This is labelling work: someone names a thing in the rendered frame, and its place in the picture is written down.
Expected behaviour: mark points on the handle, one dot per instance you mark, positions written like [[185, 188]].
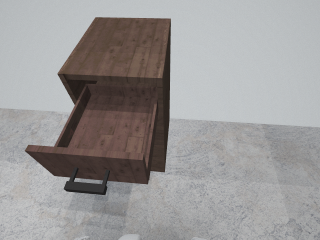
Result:
[[87, 188]]

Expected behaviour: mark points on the cabinet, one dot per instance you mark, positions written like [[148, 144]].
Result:
[[128, 52]]

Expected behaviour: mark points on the drawer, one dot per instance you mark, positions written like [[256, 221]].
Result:
[[111, 127]]

